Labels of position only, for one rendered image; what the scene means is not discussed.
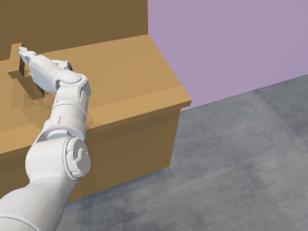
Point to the counter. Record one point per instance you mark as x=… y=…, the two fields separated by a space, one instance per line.
x=135 y=101

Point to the left robot forearm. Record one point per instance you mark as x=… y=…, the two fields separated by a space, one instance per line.
x=70 y=107

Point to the left robot upper arm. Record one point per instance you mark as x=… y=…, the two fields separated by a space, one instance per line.
x=54 y=168

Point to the robot left hand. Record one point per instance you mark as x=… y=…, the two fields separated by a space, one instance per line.
x=43 y=70

